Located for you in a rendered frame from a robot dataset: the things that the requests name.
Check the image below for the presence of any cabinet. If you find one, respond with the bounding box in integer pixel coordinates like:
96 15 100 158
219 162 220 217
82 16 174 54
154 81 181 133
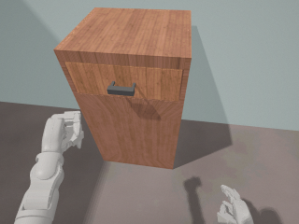
53 7 192 170

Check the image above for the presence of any drawer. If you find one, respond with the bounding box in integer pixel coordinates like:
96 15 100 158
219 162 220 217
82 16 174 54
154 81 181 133
65 62 183 102

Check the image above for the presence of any left robot forearm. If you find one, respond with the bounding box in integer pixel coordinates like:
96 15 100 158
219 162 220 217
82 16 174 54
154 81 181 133
14 151 64 224

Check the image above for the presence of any robot right hand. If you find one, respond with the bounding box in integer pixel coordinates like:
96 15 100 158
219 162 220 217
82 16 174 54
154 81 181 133
217 185 254 224

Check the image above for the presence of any handle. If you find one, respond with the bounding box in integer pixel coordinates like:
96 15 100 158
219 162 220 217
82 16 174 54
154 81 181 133
107 81 136 96

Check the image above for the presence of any robot left hand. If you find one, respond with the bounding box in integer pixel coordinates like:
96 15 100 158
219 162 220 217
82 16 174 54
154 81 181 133
41 111 84 155

